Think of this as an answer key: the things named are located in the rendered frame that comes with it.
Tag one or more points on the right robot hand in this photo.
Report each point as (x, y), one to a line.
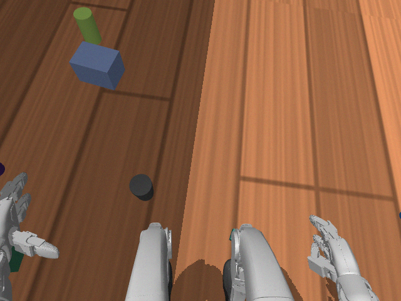
(339, 260)

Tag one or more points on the right robot arm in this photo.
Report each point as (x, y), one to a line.
(351, 287)

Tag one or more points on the left robot arm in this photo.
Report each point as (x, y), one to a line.
(5, 284)

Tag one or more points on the left robot hand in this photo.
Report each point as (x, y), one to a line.
(11, 214)

